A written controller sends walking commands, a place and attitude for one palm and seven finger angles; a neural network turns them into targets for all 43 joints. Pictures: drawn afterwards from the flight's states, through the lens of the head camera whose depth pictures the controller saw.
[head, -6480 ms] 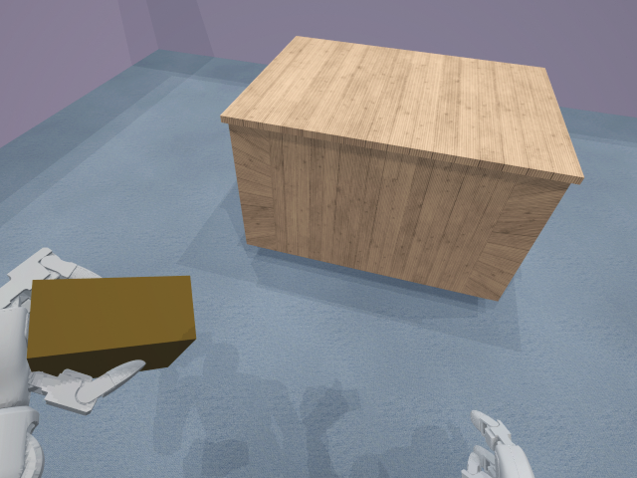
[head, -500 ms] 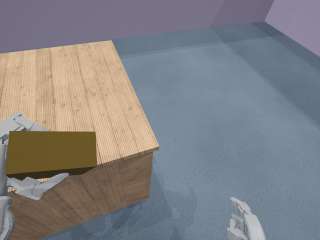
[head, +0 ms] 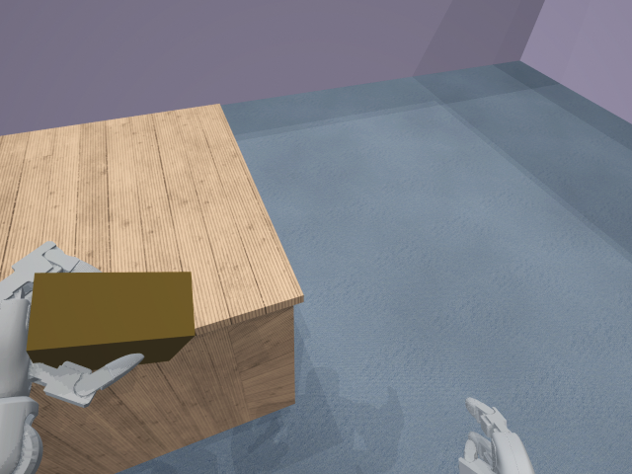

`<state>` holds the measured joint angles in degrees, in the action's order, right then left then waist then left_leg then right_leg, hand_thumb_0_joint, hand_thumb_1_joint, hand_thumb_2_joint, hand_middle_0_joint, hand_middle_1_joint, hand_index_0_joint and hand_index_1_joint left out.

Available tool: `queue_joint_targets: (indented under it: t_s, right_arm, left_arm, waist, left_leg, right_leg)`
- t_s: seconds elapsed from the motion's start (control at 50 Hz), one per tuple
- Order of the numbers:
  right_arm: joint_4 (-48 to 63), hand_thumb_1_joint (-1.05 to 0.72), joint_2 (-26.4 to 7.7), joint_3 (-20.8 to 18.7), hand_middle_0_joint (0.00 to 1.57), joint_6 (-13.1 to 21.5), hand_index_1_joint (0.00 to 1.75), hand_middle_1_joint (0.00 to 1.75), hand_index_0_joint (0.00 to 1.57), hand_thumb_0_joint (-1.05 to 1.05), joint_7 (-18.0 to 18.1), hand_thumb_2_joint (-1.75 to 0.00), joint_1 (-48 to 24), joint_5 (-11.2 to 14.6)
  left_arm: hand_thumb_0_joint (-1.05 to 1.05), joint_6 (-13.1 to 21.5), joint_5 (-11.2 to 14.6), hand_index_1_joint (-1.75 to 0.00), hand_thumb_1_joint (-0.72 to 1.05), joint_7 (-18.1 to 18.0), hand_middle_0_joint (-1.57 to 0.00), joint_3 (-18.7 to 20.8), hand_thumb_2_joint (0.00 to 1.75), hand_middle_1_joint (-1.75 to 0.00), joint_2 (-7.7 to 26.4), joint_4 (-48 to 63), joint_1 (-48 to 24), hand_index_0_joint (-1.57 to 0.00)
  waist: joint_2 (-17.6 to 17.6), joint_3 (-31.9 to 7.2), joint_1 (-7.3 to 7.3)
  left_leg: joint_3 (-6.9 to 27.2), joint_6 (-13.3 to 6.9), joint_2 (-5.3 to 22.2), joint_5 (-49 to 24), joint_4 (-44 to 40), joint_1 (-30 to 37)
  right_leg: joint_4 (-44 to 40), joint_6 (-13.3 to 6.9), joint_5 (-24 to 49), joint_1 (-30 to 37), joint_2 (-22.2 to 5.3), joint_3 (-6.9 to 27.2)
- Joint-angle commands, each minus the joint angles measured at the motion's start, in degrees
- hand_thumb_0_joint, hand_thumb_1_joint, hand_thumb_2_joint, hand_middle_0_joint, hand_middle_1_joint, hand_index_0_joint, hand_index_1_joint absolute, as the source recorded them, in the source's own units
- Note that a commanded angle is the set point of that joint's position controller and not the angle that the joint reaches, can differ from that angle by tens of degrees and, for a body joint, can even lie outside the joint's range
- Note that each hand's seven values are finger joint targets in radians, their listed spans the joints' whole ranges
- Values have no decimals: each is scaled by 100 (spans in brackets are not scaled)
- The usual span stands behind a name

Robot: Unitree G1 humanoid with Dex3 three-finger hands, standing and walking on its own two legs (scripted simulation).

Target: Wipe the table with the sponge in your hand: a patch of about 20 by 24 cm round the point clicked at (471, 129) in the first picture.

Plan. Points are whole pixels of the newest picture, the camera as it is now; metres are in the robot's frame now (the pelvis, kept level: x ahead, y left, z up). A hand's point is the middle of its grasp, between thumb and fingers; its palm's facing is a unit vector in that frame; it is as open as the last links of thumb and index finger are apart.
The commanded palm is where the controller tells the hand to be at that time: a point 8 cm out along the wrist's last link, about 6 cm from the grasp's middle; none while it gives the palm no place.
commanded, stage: shuffle to correct the standing spot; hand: left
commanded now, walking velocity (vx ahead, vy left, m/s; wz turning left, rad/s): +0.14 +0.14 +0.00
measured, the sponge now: (137, 323) +0.23 +0.20 +0.14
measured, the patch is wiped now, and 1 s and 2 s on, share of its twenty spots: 0.00 0.00 0.00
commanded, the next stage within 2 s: come to a stop and stand still in 1.08 s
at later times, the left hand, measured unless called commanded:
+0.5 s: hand (73, 291) +0.25 +0.27 +0.15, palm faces +0.38 -0.84 -0.39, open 10.1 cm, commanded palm +0.19 +0.31 +0.17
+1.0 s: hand (58, 262) +0.28 +0.31 +0.15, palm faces +0.43 -0.82 -0.38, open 10.1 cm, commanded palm +0.23 +0.34 +0.17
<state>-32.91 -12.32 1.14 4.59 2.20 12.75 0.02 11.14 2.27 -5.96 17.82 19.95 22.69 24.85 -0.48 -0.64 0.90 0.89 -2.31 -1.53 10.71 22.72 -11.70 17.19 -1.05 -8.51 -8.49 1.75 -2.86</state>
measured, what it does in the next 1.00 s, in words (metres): steps on the spot: right foot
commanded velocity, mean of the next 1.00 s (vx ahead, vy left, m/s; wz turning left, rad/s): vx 0.14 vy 0.14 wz -0.01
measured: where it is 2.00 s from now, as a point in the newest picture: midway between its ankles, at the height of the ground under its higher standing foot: outside the picture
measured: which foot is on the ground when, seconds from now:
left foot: down 0.00-0.84, up 0.86-1.00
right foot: down 0.00-0.54, up 0.56-0.82, down 0.84-1.00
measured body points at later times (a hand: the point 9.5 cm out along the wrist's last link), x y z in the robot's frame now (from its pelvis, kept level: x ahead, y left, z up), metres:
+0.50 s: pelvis +0.04 +0.03 -0.02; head +0.05 +0.04 +0.43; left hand +0.22 +0.31 +0.17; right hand +0.21 -0.20 -0.10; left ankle +0.03 +0.09 -0.74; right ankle +0.01 -0.11 -0.75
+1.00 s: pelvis +0.08 +0.06 -0.02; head +0.09 +0.06 +0.43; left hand +0.25 +0.35 +0.17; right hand +0.25 -0.18 -0.10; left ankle +0.08 +0.20 -0.69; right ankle +0.12 -0.04 -0.75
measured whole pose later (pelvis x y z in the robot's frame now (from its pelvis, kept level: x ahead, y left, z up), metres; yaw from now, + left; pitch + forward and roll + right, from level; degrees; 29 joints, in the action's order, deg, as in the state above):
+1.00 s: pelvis +0.08 +0.06 -0.02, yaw +1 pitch -1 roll +1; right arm -35.6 -13.5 -0.8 2.5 0.1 12.1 0.1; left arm 12.8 1.9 -6.8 20.7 19.6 27.1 26.4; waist 1.1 1.0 1.2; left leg 1.6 -1.3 1.0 21.1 60.6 -28.4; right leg 34.7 -2.6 -15.5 -18.5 -2.0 -6.9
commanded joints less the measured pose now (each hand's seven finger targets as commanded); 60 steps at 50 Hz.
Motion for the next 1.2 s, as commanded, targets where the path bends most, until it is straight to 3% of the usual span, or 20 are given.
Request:
queue_joint_targets:
  t_s: [0.0, 0.14, 0.26, 0.32, 0.42, 0.46, 0.5, 0.54, 0.6, 0.7, 0.76, 0.8, 0.82, 0.84, 0.86, 0.9, 0.94, 1.04, 1.14, 1.18]
  right_arm:
    - [885, -90, -716, -331, 20, 296, 30, 30, 20, 0, 42, -90, -635, -32]
    - [836, -90, -740, -389, 20, 262, 30, 30, 20, 0, 15, -90, -607, -15]
    - [891, -90, -784, -368, 20, 313, 30, 30, 20, 0, 14, -90, -621, 0]
    - [893, -90, -733, -366, 20, 371, 30, 30, 20, 0, -3, -90, -550, -21]
    - [845, -90, -760, -509, 20, 303, 30, 30, 20, 0, -144, -90, -447, 105]
    - [750, -90, -642, -418, 20, 230, 30, 30, 20, 0, -184, -90, -492, 84]
    - [677, -90, -657, -407, 20, 181, 30, 30, 20, 0, -102, -90, -406, 73]
    - [834, -90, -684, -412, 20, 283, 30, 30, 20, 0, -94, -90, -500, -46]
    - [783, -90, -650, -467, 20, 328, 30, 30, 20, 0, -141, -90, -456, -3]
    - [787, -90, -652, -378, 20, 295, 30, 30, 20, 0, -116, -90, -468, 57]
    - [821, -90, -664, -343, 20, 278, 30, 30, 20, 0, -64, -90, -493, 41]
    - [844, -90, -678, -359, 20, 236, 30, 30, 20, 0, -44, -90, -565, 59]
    - [891, -90, -659, -465, 20, 276, 30, 30, 20, 0, -52, -90, -477, 78]
    - [850, -90, -882, -576, 20, 297, 30, 30, 20, 0, -76, -90, -378, 57]
    - [811, -90, -924, -619, 20, 258, 30, 30, 20, 0, -166, -90, -340, 38]
    - [685, -90, -765, -461, 20, 115, 30, 30, 20, 0, -254, -90, -497, -2]
    - [631, -90, -544, -343, 20, 104, 30, 30, 20, 0, -157, -90, -540, -25]
    - [606, -90, -456, -376, 20, 438, 30, 30, 20, 0, 103, -90, -617, -32]
    - [797, -90, -686, -501, 20, 430, 30, 30, 20, 0, 122, -90, -508, 131]
    - [782, -90, -647, -485, 20, 473, 30, 30, 20, 0, 63, -90, -535, 161]
  left_arm:
    - [0, 383, 55, -160, 10, -106, -120, 654, 130, -160, 1010, 1222, -492, -120]
    - [0, 453, 63, -160, 10, -148, -120, 682, 130, -160, 1081, 1317, -592, -120]
    - [0, 566, 45, -160, 10, -144, -120, 822, 130, -160, 1156, 1680, -543, -120]
    - [0, 618, 37, -160, 10, -124, -120, 843, 130, -160, 1122, 1713, -365, -120]
    - [0, 668, 95, -160, 10, -189, -120, 919, 130, -160, 1122, 1528, -175, -120]
    - [0, 708, 79, -160, 10, -260, -120, 1072, 130, -160, 1230, 1670, -320, -120]
    - [0, 663, 67, -160, 10, -235, -120, 1017, 130, -160, 1194, 2007, -536, -120]
    - [0, 656, 45, -160, 10, -189, -120, 1032, 130, -160, 1364, 2248, -508, -120]
    - [0, 616, -15, -160, 10, -148, -120, 981, 130, -160, 1311, 2132, -432, -120]
    - [0, 505, 47, -160, 10, -79, -120, 913, 130, -160, 1140, 1743, 108, -120]
    - [0, 484, 95, -160, 10, -89, -120, 1104, 130, -160, 1237, 1442, 158, -120]
    - [0, 501, 44, -160, 10, -101, -120, 1136, 130, -160, 1272, 1271, -35, -120]
    - [0, 505, 120, -160, 10, -127, -120, 1246, 130, -160, 1421, 1205, -137, -120]
    - [0, 557, 221, -160, 10, -130, -120, 1198, 130, -160, 1226, 1126, -142, -120]
    - [0, 576, 164, -160, 10, -135, -120, 999, 130, -160, 1098, 1420, -330, -120]
    - [0, 596, 42, -160, 10, -155, -120, 1005, 130, -160, 1206, 1792, -617, -120]
    - [0, 593, -40, -160, 10, -198, -120, 831, 130, -160, 1105, 1924, -650, -120]
    - [0, 511, -41, -160, 10, -349, -120, 1012, 130, -160, 1280, 2082, -499, -120]
    - [0, 462, 28, -160, 10, -276, -120, 1266, 130, -160, 1272, 1642, -123, -120]
    - [0, 488, -21, -160, 10, -242, -120, 1252, 130, -160, 1159, 1540, -200, -120]
  waist:
    - [-141, -485, -27]
    - [155, -228, -107]
    - [-975, -327, -65]
    - [-643, -490, -21]
    - [1027, -674, -46]
    - [742, -319, -28]
    - [-775, -378, -303]
    - [-2116, -535, -270]
    - [-370, -543, -111]
    - [-992, -387, -71]
    - [-652, -548, 38]
    - [301, -871, 92]
    - [1393, -1105, 10]
    - [1402, -784, -70]
    - [1110, -463, -65]
    - [356, -251, -161]
    - [299, -237, -193]
    - [98, -227, -61]
    - [-1265, -398, -72]
    - [-822, -285, 18]
  left_leg:
    - [198, 80, 100, 228, -156, -231]
    - [190, -18, 56, 540, 657, -475]
    - [1439, -315, 769, -298, -215, -313]
    - [1114, -257, 775, -1292, 200, -390]
    - [50, 138, 37, -46, 2354, -1811]
    - [440, 20, 406, 1491, 1777, -1712]
    - [527, -106, 339, 79, 70, 113]
    - [2695, -441, 1459, -2034, -586, 1374]
    - [1840, -540, 1403, -3008, -65, 1502]
    - [676, -373, 940, -2506, -177, 180]
    - [502, -218, 885, -2013, 278, -602]
    - [314, -48, 486, -741, 1931, -2025]
    - [-54, 31, -31, 681, 3634, -2638]
    - [316, 141, -39, 1808, 4729, -2790]
    - [824, 182, 262, 1623, 5134, -2730]
    - [997, 146, 731, 1414, 4831, -2351]
    - [248, 116, 619, 888, 3611, -1257]
    - [-863, 144, 1, 565, 814, 178]
    - [787, -458, 1208, -534, 64, -647]
    - [322, -331, 1039, -273, 465, -1301]
  right_leg:
    - [-324, -12, -427, 230, -493, 531]
    - [-189, -335, -1464, -274, -1056, 1074]
    - [1887, 16, -284, -400, -235, 24]
    - [1590, -34, -274, -64, -338, -3]
    - [996, -1044, 1470, 1095, -1993, 1978]
    - [1173, -971, 989, 508, -2269, 1989]
    - [2563, -245, 197, -896, -927, 435]
    - [4497, 105, -2412, -2657, -99, 72]
    - [4748, 31, -1942, -2913, -398, 169]
    - [2927, 54, -1254, -1494, -327, -358]
    - [1477, 21, -382, 24, -269, -524]
    - [806, -328, 414, 1834, -963, 311]
    - [409, -1033, 491, 1932, -2327, 2299]
    - [-207, -1438, -258, 1025, -3100, 3673]
    - [-321, -1454, -1025, 253, -3149, 3737]
    - [45, -1194, -679, -681, -2767, 2552]
    - [19, -840, -499, -1594, -2151, 1220]
    - [531, -433, -1450, -1432, -1467, 595]
    - [2718, 190, -1200, -816, -416, -281]
    - [1757, 109, -885, -58, -448, -293]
